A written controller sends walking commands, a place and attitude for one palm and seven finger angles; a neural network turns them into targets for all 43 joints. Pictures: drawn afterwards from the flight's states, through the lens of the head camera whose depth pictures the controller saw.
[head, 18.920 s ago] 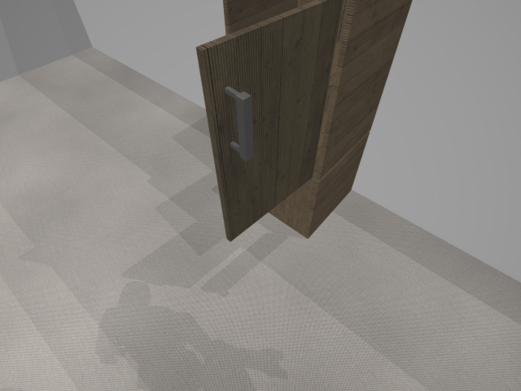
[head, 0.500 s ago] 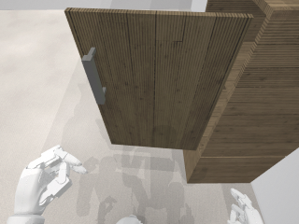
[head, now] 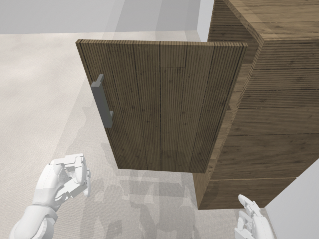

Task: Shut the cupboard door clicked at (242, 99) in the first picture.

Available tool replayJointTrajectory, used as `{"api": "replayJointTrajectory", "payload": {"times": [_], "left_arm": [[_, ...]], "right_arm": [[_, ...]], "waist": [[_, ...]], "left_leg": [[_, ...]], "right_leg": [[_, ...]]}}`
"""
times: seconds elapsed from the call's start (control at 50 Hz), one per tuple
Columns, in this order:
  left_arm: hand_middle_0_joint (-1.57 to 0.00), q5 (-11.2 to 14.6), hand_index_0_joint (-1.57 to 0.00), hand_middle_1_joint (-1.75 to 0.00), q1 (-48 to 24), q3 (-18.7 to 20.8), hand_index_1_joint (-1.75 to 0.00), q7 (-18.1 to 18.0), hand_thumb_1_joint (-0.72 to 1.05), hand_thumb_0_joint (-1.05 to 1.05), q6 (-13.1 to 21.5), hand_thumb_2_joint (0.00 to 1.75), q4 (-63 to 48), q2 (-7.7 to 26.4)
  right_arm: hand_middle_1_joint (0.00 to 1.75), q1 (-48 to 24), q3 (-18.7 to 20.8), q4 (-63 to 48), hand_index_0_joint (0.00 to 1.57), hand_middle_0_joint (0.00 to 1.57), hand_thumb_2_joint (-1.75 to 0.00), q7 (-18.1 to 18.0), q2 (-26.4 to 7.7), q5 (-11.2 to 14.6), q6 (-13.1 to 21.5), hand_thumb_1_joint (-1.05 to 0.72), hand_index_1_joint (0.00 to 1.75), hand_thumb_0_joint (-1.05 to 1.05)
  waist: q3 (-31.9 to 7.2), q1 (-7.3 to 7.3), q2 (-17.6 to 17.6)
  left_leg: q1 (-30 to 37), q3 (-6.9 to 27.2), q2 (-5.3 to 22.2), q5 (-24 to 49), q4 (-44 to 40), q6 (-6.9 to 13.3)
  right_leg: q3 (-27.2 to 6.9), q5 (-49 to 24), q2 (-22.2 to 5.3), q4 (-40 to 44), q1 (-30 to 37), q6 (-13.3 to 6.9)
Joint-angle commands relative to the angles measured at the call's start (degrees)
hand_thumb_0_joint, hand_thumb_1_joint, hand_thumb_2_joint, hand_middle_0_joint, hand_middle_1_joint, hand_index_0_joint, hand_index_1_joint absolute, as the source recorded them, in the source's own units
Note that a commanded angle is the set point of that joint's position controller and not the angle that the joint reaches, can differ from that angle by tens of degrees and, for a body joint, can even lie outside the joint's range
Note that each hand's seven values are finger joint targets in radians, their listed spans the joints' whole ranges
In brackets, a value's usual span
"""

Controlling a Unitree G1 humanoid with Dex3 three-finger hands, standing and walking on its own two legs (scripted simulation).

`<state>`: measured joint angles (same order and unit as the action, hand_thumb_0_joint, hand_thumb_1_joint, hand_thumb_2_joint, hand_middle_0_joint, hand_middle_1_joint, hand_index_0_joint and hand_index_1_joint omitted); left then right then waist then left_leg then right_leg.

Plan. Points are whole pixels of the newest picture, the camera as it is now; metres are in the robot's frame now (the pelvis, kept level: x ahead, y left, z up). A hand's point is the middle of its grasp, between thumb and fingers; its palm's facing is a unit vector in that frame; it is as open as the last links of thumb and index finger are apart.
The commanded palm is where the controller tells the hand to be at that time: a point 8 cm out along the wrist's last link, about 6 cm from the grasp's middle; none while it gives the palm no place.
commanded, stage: raise the hand and make a fist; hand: left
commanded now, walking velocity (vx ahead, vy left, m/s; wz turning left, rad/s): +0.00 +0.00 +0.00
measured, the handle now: (104, 102) +0.44 +0.19 +0.12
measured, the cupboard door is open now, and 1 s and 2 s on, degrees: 85 85 85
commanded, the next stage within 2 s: bring the fist close to the handle in 0.44 s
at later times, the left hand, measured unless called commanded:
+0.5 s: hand (64, 171) +0.22 +0.21 +0.12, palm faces +0.06 -1.00 -0.07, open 3.1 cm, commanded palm +0.19 +0.26 +0.12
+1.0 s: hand (92, 157) +0.27 +0.18 +0.10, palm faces -0.01 -1.00 -0.04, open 3.1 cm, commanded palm +0.25 +0.23 +0.12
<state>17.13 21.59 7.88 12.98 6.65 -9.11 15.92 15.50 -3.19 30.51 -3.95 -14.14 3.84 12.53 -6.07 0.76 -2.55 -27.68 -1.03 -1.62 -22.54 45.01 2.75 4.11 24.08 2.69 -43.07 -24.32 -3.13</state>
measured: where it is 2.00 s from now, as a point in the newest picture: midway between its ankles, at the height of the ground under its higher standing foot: outside the picture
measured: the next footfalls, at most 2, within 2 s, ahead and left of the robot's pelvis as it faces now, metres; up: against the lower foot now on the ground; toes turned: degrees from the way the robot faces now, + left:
none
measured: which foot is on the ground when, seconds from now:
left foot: down 0.00-1.00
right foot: down 0.00-1.00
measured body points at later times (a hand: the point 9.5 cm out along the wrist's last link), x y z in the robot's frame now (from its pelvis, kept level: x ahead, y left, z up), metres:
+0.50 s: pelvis -0.01 +0.02 +0.01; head -0.01 +0.01 +0.46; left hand +0.22 +0.26 +0.13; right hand +0.17 -0.21 -0.06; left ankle +0.00 +0.09 -0.71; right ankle -0.02 -0.08 -0.71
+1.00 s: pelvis +0.00 +0.01 +0.01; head +0.00 +0.00 +0.46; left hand +0.27 +0.23 +0.10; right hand +0.16 -0.22 -0.07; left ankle +0.00 +0.09 -0.71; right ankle -0.02 -0.08 -0.71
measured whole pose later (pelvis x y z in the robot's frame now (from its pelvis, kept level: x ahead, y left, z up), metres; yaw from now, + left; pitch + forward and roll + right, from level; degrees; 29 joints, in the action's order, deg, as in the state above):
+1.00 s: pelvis +0.00 +0.01 +0.01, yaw +0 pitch +3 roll +0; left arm 14.0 7.6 6.7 8.2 2.5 0.3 13.9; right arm 14.3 -3.4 34.5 -3.3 -14.2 3.2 12.4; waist -3.9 -0.4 -2.3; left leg -22.3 -2.0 -2.6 -19.8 39.1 3.5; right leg 2.9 21.7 1.8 -38.3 -19.6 -2.3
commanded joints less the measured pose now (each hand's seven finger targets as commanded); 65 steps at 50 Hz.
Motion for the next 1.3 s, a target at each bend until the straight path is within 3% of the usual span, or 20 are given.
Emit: {"api": "replayJointTrajectory", "payload": {"times": [0.0, 0.08, 0.18, 0.26, 0.34, 0.42, 0.48, 0.52, 0.56, 0.66, 0.68, 0.76, 0.78, 0.86, 0.88, 0.96, 1.04, 1.12, 1.2, 1.28], "left_arm": [[-1.30, 1.77, -1.30, -1.50, -13.92, 10.24, -1.50, -4.48, 0.90, 0.00, 7.24, 0.90, -16.14, 9.19], [-1.30, 1.01, -1.30, -1.50, -8.82, 4.04, -1.50, -1.70, 0.90, 0.00, 3.83, 0.90, -7.09, 4.09], [-1.30, 0.61, -1.30, -1.50, -6.38, 4.25, -1.50, 1.03, 0.90, 0.00, -1.61, 0.90, -8.35, 5.72], [-1.30, 0.26, -1.30, -1.50, -13.98, 11.52, -1.50, -3.61, 0.90, 0.00, 2.66, 0.90, -16.24, 12.25], [-1.30, -0.58, -1.30, -1.50, -15.61, 8.22, -1.50, -5.87, 0.90, 0.00, 7.81, 0.90, -16.88, 7.72], [-1.30, -1.10, -1.30, -1.50, -10.70, 3.23, -1.50, -2.58, 0.90, 0.00, 5.36, 0.90, -10.08, 4.48], [-1.30, -0.44, -1.30, -1.50, -6.86, 2.85, -1.50, 0.11, 0.90, 0.00, 0.80, 0.90, -6.40, 4.25], [-1.30, -0.12, -1.30, -1.50, -8.60, 4.82, -1.50, 0.34, 0.90, 0.00, -0.57, 0.90, -8.62, 6.36], [-1.30, -0.16, -1.30, -1.50, -13.56, 7.32, -1.50, -1.55, 0.90, 0.00, 0.17, 0.90, -12.24, 9.01], [-1.30, -1.63, -1.30, -1.50, -22.72, 7.62, -1.50, -6.19, 0.90, 0.00, 5.72, 0.90, -15.07, 9.17], [-1.30, -1.99, -1.30, -1.50, -22.58, 4.96, -1.50, -6.06, 0.90, 0.00, 6.04, 0.90, -13.78, 6.40], [-1.30, -2.85, -1.30, -1.50, -21.21, 2.32, -1.50, -4.25, 0.90, 0.00, 3.54, 0.90, -4.82, 5.02], [-1.30, -2.57, -1.30, -1.50, -20.60, -0.29, -1.50, -3.38, 0.90, 0.00, 2.24, 0.90, -3.71, 2.24], [-1.30, -2.12, -1.30, -1.50, -20.70, 4.43, -1.50, -3.50, 0.90, 0.00, -1.56, 0.90, -0.68, 6.68], [-1.30, -2.13, -1.30, -1.50, -23.64, 3.06, -1.50, -3.90, 0.90, 0.00, -1.28, 0.90, -2.96, 5.05], [-1.30, -2.29, -1.30, -1.50, -29.43, 8.84, -1.50, -7.55, 0.90, 0.00, 2.12, 0.90, -6.13, 10.12], [-1.30, -3.35, -1.30, -1.50, -32.30, 4.02, -1.50, -8.12, 0.90, 0.00, 5.11, 0.90, -5.23, 5.61], [-1.30, -3.68, -1.30, -1.50, -32.21, 0.32, -1.50, -5.90, 0.90, 0.00, 2.44, 0.90, 2.55, 3.17], [-1.30, -2.89, -1.30, -1.50, -33.75, 3.30, -1.50, -5.23, 0.90, 0.00, -0.54, 0.90, 6.92, 5.57], [-1.30, -3.23, -1.30, -1.50, -40.38, 5.93, -1.50, -7.69, 0.90, 0.00, 2.17, 0.90, 0.92, 8.05]], "right_arm": [[0.30, -5.77, 2.54, -7.33, 0.20, 0.20, -0.90, 0.12, -5.79, -0.10, 4.86, -0.90, 0.30, 0.00], [0.30, -5.57, 2.96, -6.24, 0.20, 0.20, -0.90, 0.54, -6.83, 0.43, 5.70, -0.90, 0.30, 0.00], [0.30, -6.26, 3.25, -7.42, 0.20, 0.20, -0.90, 0.14, -7.53, 0.79, 5.28, -0.90, 0.30, 0.00], [0.30, -7.05, 3.07, -6.90, 0.20, 0.20, -0.90, -0.14, -7.09, -0.49, 5.65, -0.90, 0.30, 0.00], [0.30, -6.93, 2.78, -5.40, 0.20, 0.20, -0.90, 0.69, -6.07, -0.56, 6.65, -0.90, 0.30, 0.00], [0.30, -6.42, 3.09, -4.91, 0.20, 0.20, -0.90, 1.00, -7.12, -0.08, 6.69, -0.90, 0.30, 0.00], [0.30, -6.28, 3.29, -5.68, 0.20, 0.20, -0.90, 0.48, -7.77, 0.35, 6.00, -0.90, 0.30, 0.00], [0.30, -7.09, 3.29, -6.40, 0.20, 0.20, -0.90, -0.05, -7.86, 0.38, 5.55, -0.90, 0.30, 0.00], [0.30, -7.63, 3.10, -6.21, 0.20, 0.20, -0.90, -0.38, -7.75, -0.10, 5.59, -0.90, 0.30, 0.00], [0.30, -7.35, 2.66, -4.28, 0.20, 0.20, -0.90, 0.07, -6.84, -0.94, 6.18, -0.90, 0.30, 0.00], [0.30, -7.45, 2.43, -4.30, 0.20, 0.20, -0.90, 0.33, -6.43, -0.88, 6.25, -0.90, 0.30, 0.00], [0.30, -6.57, 3.01, -3.51, 0.20, 0.20, -0.90, 0.57, -7.42, -0.35, 5.59, -0.90, 0.30, 0.00], [0.30, -6.72, 2.98, -4.12, 0.20, 0.20, -0.90, 0.59, -7.21, -0.13, 5.39, -0.90, 0.30, 0.00], [0.30, -6.71, 3.16, -4.74, 0.20, 0.20, -0.90, 0.24, -7.87, -0.07, 3.93, -0.90, 0.30, 0.00], [0.30, -7.48, 2.97, -5.28, 0.20, 0.20, -0.90, 0.37, -7.50, -0.17, 3.69, -0.90, 0.30, 0.00], [0.30, -8.12, 2.82, -4.94, 0.20, 0.20, -0.90, 0.52, -7.00, -0.95, 3.11, -0.90, 0.30, 0.00], [0.30, -7.56, 2.87, -4.09, 0.20, 0.20, -0.90, 1.29, -6.40, -0.78, 3.47, -0.90, 0.30, 0.00], [0.30, -6.15, 3.44, -3.42, 0.20, 0.20, -0.90, 1.37, -7.36, -0.23, 2.79, -0.90, 0.30, 0.00], [0.30, -6.30, 3.63, -3.92, 0.20, 0.20, -0.90, 0.97, -7.94, 0.02, 1.20, -0.90, 0.30, 0.00], [0.30, -7.49, 3.40, -4.63, 0.20, 0.20, -0.90, 1.15, -7.08, -0.60, 0.61, -0.90, 0.30, 0.00]], "waist": [[-6.32, 0.45, -1.56], [-2.83, -0.17, 1.18], [-3.50, 0.66, 3.40], [-4.70, 1.05, 1.87], [-5.33, 0.13, -4.16], [-2.78, -0.50, -2.98], [-1.66, -0.19, 2.82], [-1.84, 0.19, 2.78], [-2.27, 0.03, 3.41], [-4.37, -0.69, -1.50], [-4.23, -0.96, -3.04], [-3.82, -1.15, -1.26], [-4.34, -1.17, -0.45], [-4.83, 0.16, 4.52], [-5.73, -0.24, 3.94], [-7.09, 0.52, 2.87], [-8.16, -0.68, -3.02], [-6.31, -1.89, 0.63], [-6.53, -1.26, 6.21], [-11.99, -0.37, 2.84]], "left_leg": [[8.06, 3.83, 2.03, 14.41, -8.44, -0.80], [7.85, 3.96, 2.16, 13.33, -9.67, -0.76], [8.31, 3.68, 1.94, 14.19, -10.89, -0.45], [10.33, 4.46, 2.26, 14.02, -11.65, -0.81], [13.00, 4.84, 2.60, 14.29, -11.56, -1.69], [11.77, 5.44, 2.82, 11.94, -12.14, -1.64], [9.52, 5.03, 2.47, 10.75, -12.38, -1.00], [9.59, 4.88, 2.32, 10.74, -12.59, -0.94], [10.35, 5.21, 2.44, 11.34, -12.32, -0.80], [13.21, 5.75, 2.65, 12.14, -11.98, -1.35], [13.47, 5.77, 2.70, 12.27, -12.20, -1.51], [12.54, 5.75, 2.69, 11.30, -12.24, -1.57], [12.55, 5.33, 2.43, 11.80, -12.16, -1.45], [10.89, 4.54, 2.20, 13.91, -11.99, -1.19], [11.41, 4.18, 1.97, 14.97, -11.92, -1.04], [11.92, 3.44, 2.05, 16.61, -11.48, -1.16], [14.93, 3.09, 2.16, 18.97, -10.75, -1.51], [13.41, 3.16, 2.05, 16.57, -10.50, -1.25], [10.92, 2.31, 1.39, 15.58, -10.34, -0.72], [13.63, 1.88, 1.38, 20.38, -10.14, -0.76]], "right_leg": [[-2.59, -16.08, -2.27, 7.82, 3.01, 1.88], [-2.29, -15.31, -2.38, 9.60, 2.49, 2.09], [-2.21, -16.46, -2.83, 10.84, 5.10, 2.43], [-1.42, -13.52, -2.23, 10.06, 4.11, 1.97], [-0.93, -12.10, -1.88, 8.94, 1.83, 1.45], [-0.93, -11.17, -2.01, 9.81, 1.36, 1.49], [-1.13, -11.73, -2.23, 11.18, 2.98, 1.93], [-1.09, -11.68, -2.26, 11.27, 3.32, 2.08], [-1.28, -11.61, -2.27, 11.19, 3.41, 2.08], [-1.27, -10.41, -2.07, 9.88, 1.43, 1.73], [-1.06, -10.45, -2.12, 9.55, 1.12, 1.59], [-1.38, -10.63, -2.25, 10.13, 1.47, 1.54], [-1.39, -11.62, -2.42, 10.39, 2.07, 1.67], [-1.77, -14.63, -2.64, 11.07, 4.87, 1.87], [-1.82, -15.82, -2.76, 10.85, 5.04, 2.03], [-2.35, -16.82, -2.69, 10.35, 6.03, 1.95], [-2.38, -18.63, -2.45, 9.52, 4.36, 1.59], [-2.69, -18.39, -2.53, 10.46, 3.63, 2.01], [-3.98, -20.28, -3.25, 11.60, 5.91, 2.87], [-3.95, -25.20, -3.30, 9.92, 8.84, 2.53]]}}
